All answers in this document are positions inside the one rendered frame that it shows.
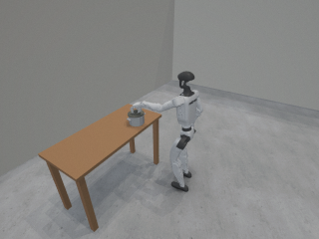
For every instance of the robot left upper arm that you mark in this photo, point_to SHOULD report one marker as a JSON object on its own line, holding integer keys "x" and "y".
{"x": 174, "y": 103}

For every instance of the right robot thigh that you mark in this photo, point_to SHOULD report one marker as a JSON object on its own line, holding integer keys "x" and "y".
{"x": 184, "y": 151}

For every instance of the left robot forearm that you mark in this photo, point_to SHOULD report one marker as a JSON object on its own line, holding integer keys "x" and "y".
{"x": 148, "y": 105}

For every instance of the lid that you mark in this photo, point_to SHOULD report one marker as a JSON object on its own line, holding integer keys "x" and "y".
{"x": 135, "y": 115}

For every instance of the table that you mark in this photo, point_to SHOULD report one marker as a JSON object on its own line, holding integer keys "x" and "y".
{"x": 80, "y": 153}

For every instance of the pot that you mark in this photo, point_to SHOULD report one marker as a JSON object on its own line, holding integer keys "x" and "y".
{"x": 137, "y": 121}

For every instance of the right robot forearm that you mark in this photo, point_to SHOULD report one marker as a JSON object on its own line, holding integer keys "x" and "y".
{"x": 196, "y": 116}

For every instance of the robot right upper arm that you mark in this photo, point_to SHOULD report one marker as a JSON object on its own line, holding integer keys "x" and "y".
{"x": 199, "y": 107}

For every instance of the humanoid robot head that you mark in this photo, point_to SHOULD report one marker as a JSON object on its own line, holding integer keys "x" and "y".
{"x": 186, "y": 76}

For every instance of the robot left hand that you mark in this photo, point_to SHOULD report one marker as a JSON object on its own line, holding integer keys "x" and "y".
{"x": 137, "y": 107}

